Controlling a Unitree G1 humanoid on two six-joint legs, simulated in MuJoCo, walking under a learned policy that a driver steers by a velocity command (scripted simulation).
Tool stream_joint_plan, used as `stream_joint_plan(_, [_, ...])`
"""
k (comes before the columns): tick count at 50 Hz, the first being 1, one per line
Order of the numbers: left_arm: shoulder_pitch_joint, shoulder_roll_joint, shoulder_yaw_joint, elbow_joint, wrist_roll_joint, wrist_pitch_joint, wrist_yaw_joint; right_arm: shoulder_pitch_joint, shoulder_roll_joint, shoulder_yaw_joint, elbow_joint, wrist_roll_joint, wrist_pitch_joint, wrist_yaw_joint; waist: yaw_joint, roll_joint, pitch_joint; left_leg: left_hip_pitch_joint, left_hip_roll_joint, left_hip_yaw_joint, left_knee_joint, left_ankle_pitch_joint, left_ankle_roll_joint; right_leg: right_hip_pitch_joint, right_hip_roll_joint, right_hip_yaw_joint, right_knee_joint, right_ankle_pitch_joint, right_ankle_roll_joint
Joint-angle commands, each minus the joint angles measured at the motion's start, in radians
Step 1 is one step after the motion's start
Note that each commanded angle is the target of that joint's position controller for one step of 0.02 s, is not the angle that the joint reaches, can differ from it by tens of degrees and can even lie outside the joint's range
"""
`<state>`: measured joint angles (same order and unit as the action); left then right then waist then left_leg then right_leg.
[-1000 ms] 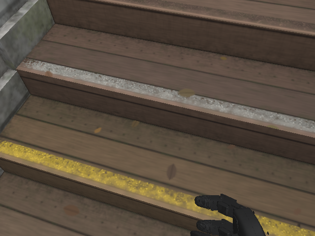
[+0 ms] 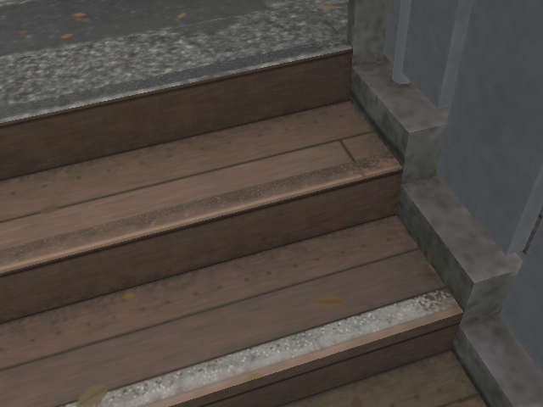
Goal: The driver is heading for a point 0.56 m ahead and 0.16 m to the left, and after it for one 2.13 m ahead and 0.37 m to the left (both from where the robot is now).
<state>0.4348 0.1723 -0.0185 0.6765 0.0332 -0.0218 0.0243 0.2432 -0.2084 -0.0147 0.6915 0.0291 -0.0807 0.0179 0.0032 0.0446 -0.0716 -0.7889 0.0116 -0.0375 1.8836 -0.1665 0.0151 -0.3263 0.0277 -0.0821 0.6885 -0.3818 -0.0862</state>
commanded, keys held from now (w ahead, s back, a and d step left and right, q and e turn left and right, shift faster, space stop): no key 0.04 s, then q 0.40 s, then w+q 0.56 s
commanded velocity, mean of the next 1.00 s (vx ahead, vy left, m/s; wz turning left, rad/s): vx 0.25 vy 0.00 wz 0.38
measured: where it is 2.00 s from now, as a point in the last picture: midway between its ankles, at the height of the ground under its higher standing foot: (275, 339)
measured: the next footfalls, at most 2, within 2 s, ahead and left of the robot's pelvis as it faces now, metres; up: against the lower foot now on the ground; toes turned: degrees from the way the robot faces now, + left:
left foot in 0.30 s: +0.31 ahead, +0.09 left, +0.15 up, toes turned +5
right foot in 0.88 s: +0.45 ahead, -0.16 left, +0.15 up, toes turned +24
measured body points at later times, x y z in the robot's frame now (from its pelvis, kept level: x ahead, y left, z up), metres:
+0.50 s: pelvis +0.20 +0.01 +0.13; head +0.20 +0.01 +0.58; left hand +0.35 +0.26 +0.06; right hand +0.36 -0.23 +0.02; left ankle +0.27 +0.08 -0.57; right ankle +0.18 -0.16 -0.36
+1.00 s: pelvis +0.40 -0.05 +0.15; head +0.40 -0.09 +0.60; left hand +0.31 +0.20 +0.05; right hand +0.66 -0.17 +0.05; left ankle +0.29 +0.04 -0.32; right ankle +0.41 -0.18 -0.57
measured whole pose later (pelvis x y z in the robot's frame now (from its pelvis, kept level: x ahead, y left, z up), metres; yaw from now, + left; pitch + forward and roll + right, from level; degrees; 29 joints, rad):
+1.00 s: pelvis +0.40 -0.05 +0.15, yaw +30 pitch +2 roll -2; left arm 0.40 0.20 0.03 0.76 0.01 -0.04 0.03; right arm 0.23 -0.24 -0.03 0.64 0.01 -0.01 0.01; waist 0.05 0.12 -0.10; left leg -0.81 -0.10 -0.15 1.95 -0.32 -0.02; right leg -0.24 0.00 -0.12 0.62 -0.41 -0.01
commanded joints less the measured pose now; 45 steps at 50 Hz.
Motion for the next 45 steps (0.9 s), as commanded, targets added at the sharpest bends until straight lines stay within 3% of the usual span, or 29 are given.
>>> stream_joint_plan(1, [0.026, 0.05, 0.011, 0.036, 0.025, -0.013, -0.013, -0.064, 0.034, 0.028, -0.047, 0.026, -0.001, 0.004, 0.009, -0.079, 0.133, -0.421, 0.008, -0.022, 0.342, 0.024, 0.018, 0.078, -0.31, 0.374, -0.394, 0.133, -0.116])
stream_joint_plan(5, [0.035, 0.012, -0.001, 0.17, -0.007, 0.001, -0.033, -0.087, 0.122, 0.056, -0.081, 0.015, 0.037, -0.022, -0.024, -0.12, 0.224, -0.635, -0.07, -0.107, 0.385, -0.024, 0.044, 0.053, -0.251, 0.121, -0.357, 0.349, 0.015])
stream_joint_plan(6, [-0.011, -0.013, -0.013, 0.164, 0.001, 0.01, -0.026, -0.185, 0.117, 0.065, -0.145, -0.017, 0.04, -0.023, -0.035, -0.119, 0.232, -0.547, -0.057, -0.049, 0.139, 0.08, 0.035, -0.069, -0.176, 0.022, -0.368, 0.395, 0.064])
stream_joint_plan(7, [-0.02, -0.022, -0.018, 0.175, 0.004, 0.01, -0.01, -0.25, 0.106, 0.068, -0.16, -0.036, 0.045, -0.025, -0.021, -0.131, 0.203, -0.434, -0.067, 0.032, -0.006, 0.184, 0.021, -0.154, -0.144, -0.017, -0.384, 0.453, 0.069])
stream_joint_plan(8, [0.01, -0.005, -0.019, 0.187, 0.005, 0.006, 0.023, -0.352, 0.141, 0.098, -0.199, -0.045, 0.055, -0.021, -0.003, -0.165, 0.151, -0.288, -0.032, 0.149, -0.144, 0.18, 0.008, -0.215, -0.177, 0.005, -0.51, 0.613, 0.024])
stream_joint_plan(9, [0.068, 0.002, -0.018, 0.218, -0.009, 0.003, 0.041, -0.388, 0.143, 0.097, -0.207, -0.041, 0.063, -0.023, 0.011, -0.13, 0.083, -0.215, 0.0, 0.178, -0.223, 0.185, -0.001, -0.121, -0.176, 0.01, -0.561, 0.683, 0.018])
stream_joint_plan(10, [0.031, 0.076, 0.003, 0.224, -0.02, -0.007, 0.04, -0.349, 0.139, 0.095, -0.198, -0.036, 0.063, -0.013, -0.015, -0.183, 0.038, -0.072, 0.027, 0.216, -0.413, 0.076, 0.009, -0.029, -0.202, -0.017, -0.597, 0.909, 0.001])
stream_joint_plan(12, [0.086, 0.191, 0.033, 0.256, -0.041, 0.0, 0.045, -0.303, 0.078, 0.071, -0.179, -0.028, 0.068, -0.005, -0.022, -0.236, -0.055, 0.025, -0.073, 0.313, -0.546, -0.14, 0.064, 0.29, -0.233, -0.049, -0.426, 1.678, -0.019])
stream_joint_plan(14, [0.006, 0.211, 0.037, 0.216, -0.056, 0.005, 0.053, -0.181, -0.005, 0.042, -0.143, -0.033, 0.057, 0.018, -0.077, -0.298, -0.107, 0.081, -0.138, 0.288, -0.841, -0.214, 0.133, 0.519, -0.307, 0.005, -0.21, 2.117, -0.024])
stream_joint_plan(15, [-0.053, 0.217, 0.041, 0.184, -0.046, -0.007, 0.054, -0.06, -0.066, 0.018, -0.114, -0.032, 0.06, 0.029, -0.136, -0.311, -0.17, 0.244, -0.12, 0.145, -0.995, -0.16, 0.179, 0.494, -0.285, 0.018, -0.054, 2.038, -0.016])
stream_joint_plan(16, [-0.081, 0.208, 0.049, 0.122, -0.02, -0.034, 0.046, 0.072, -0.135, -0.01, -0.082, -0.056, 0.063, 0.032, -0.167, -0.142, -0.267, 0.616, -0.03, -0.178, -1.005, 0.066, 0.276, 0.119, -0.185, 0.077, 0.189, 1.66, 0.02])
stream_joint_plan(17, [-0.158, 0.114, 0.027, 0.065, -0.006, -0.054, 0.007, 0.118, -0.21, -0.032, -0.058, -0.085, 0.086, 0.001, -0.141, 0.249, -0.329, 0.788, 0.198, -0.684, -1.39, 0.23, 0.444, -0.2, 0.117, 0.099, 0.657, 0.203, 0.077])
stream_joint_plan(18, [-0.136, 0.122, 0.038, 0.076, -0.012, -0.073, -0.042, 0.067, -0.144, -0.011, -0.094, -0.137, 0.071, -0.034, -0.103, 0.15, -0.358, 0.71, 0.246, -0.824, -1.47, 0.082, 0.441, -0.293, 0.097, 0.308, 1.06, 0.06, 0.068])
stream_joint_plan(19, [-0.221, 0.084, 0.028, 0.023, -0.02, -0.061, -0.058, 0.005, -0.087, -0.002, -0.086, -0.096, 0.063, -0.048, -0.063, 0.059, -0.187, 0.558, 0.213, -0.742, -1.461, -0.054, 0.368, -0.433, 0.062, 0.296, 1.193, 0.073, 0.052])
stream_joint_plan(20, [-0.27, 0.03, 0.01, -0.02, 0.002, -0.048, -0.059, -0.037, -0.047, 0.004, -0.068, -0.044, 0.053, -0.048, -0.011, -0.042, -0.022, 0.398, 0.158, -0.582, -1.42, -0.132, 0.304, -0.517, 0.03, 0.26, 1.213, 0.08, 0.029])
stream_joint_plan(21, [-0.235, -0.001, -0.003, -0.023, 0.02, -0.04, -0.05, -0.059, -0.014, 0.001, -0.041, -0.023, 0.039, -0.05, 0.035, -0.127, 0.047, 0.287, 0.09, -0.44, -1.398, -0.222, 0.244, -0.545, -0.011, 0.226, 1.202, 0.129, 0.019])
stream_joint_plan(22, [-0.186, -0.027, -0.014, -0.025, 0.007, -0.033, -0.053, -0.077, -0.014, -0.001, -0.03, -0.024, 0.029, -0.048, 0.084, -0.129, 0.089, 0.206, 0.057, -0.37, -1.414, -0.247, 0.219, -0.532, -0.032, 0.213, 1.207, 0.138, 0.019])
stream_joint_plan(25, [-0.156, -0.042, -0.031, -0.053, -0.016, -0.048, -0.044, 0.027, -0.006, 0.005, 0.024, -0.039, 0.031, -0.04, 0.078, -0.006, 0.053, 0.308, 0.039, -0.338, -1.465, -0.302, 0.211, -0.69, -0.056, 0.167, 1.283, 0.212, 0.016])
stream_joint_plan(28, [-0.23, -0.003, -0.033, -0.096, 0.003, -0.056, -0.039, 0.123, -0.077, -0.019, 0.043, -0.025, 0.044, -0.046, 0.044, 0.01, 0.032, 0.372, 0.02, -0.365, -1.479, -0.349, 0.211, -0.787, -0.104, 0.144, 1.114, 0.344, 0.059])
stream_joint_plan(30, [-0.335, 0.016, -0.034, -0.136, 0.014, -0.061, -0.012, 0.109, -0.111, -0.032, 0.014, -0.028, 0.048, -0.059, 0.025, 0.01, 0.039, 0.303, 0.025, -0.39, -1.51, -0.331, 0.233, -0.712, -0.122, 0.096, 0.933, 0.407, 0.114])
stream_joint_plan(33, [-0.265, 0.032, -0.011, -0.077, -0.007, -0.059, 0.018, 0.058, -0.119, -0.035, -0.016, -0.052, 0.034, -0.055, 0.011, 0.148, -0.057, 0.37, 0.061, -0.445, -1.496, -0.311, 0.259, -0.665, -0.099, 0.081, 0.968, 0.433, 0.127])
stream_joint_plan(36, [-0.361, 0.051, 0.002, -0.085, -0.004, -0.066, 0.019, 0.054, -0.122, -0.046, -0.028, -0.005, 0.027, -0.051, -0.041, 0.05, -0.016, 0.382, 0.081, -0.495, -1.552, -0.358, 0.272, -0.582, -0.071, 0.068, 0.672, 0.356, 0.129])
stream_joint_plan(38, [-0.342, 0.054, 0.009, -0.092, -0.033, -0.059, 0.023, 0.062, -0.126, -0.044, -0.031, -0.027, 0.031, -0.057, -0.025, 0.145, -0.028, 0.447, 0.111, -0.539, -1.578, -0.394, 0.282, -0.479, -0.059, 0.095, 0.499, 0.245, 0.117])
stream_joint_plan(39, [-0.256, 0.09, 0.022, -0.067, -0.055, -0.053, 0.02, -0.011, -0.127, -0.043, -0.051, -0.023, 0.03, -0.052, 0.021, 0.191, -0.058, 0.425, 0.114, -0.487, -1.558, -0.371, 0.253, -0.32, -0.066, 0.087, 0.309, 0.195, 0.105])
stream_joint_plan(41, [-0.187, 0.124, 0.053, -0.034, -0.09, -0.044, 0.009, 0.033, -0.105, -0.034, -0.037, -0.042, 0.052, -0.041, 0.046, 0.234, -0.05, 0.44, 0.093, -0.458, -1.488, -0.336, 0.231, -0.065, -0.055, 0.07, -0.012, 0.018, 0.064])
stream_joint_plan(42, [-0.144, 0.085, 0.054, -0.022, -0.073, -0.039, -0.004, 0.015, -0.09, -0.033, -0.028, -0.011, 0.073, -0.042, 0.107, 0.241, -0.003, 0.399, 0.067, -0.439, -1.384, -0.207, 0.212, 0.059, -0.032, 0.04, -0.172, 0.053, 0.035])
stream_joint_plan(43, [0.034, 0.121, 0.078, 0.036, -0.048, -0.051, -0.011, -0.055, -0.042, -0.018, -0.08, -0.012, 0.064, -0.037, 0.181, 0.149, -0.008, 0.312, -0.033, -0.345, -1.072, 0.031, 0.153, 0.282, -0.089, 0.143, -0.306, 0.196, 0.031])
stream_joint_plan(44, [0.196, 0.164, 0.097, 0.109, -0.008, -0.042, -0.008, -0.13, 0.09, 0.013, -0.121, -0.012, 0.019, -0.004, 0.216, -0.165, -0.012, -0.013, -0.171, -0.177, -0.553, -0.188, 0.068, 0.557, -0.264, 0.279, -0.314, 0.688, 0.044])
stream_joint_plan(45, [0.138, 0.124, 0.057, 0.086, 0.001, -0.033, -0.01, 0.053, 0.154, 0.027, -0.091, -0.011, -0.012, 0.013, 0.045, -0.306, -0.013, -0.286, -0.19, -0.19, -0.141, -0.319, 0.049, 0.577, -0.426, 0.457, -0.096, 1.572, 0.056])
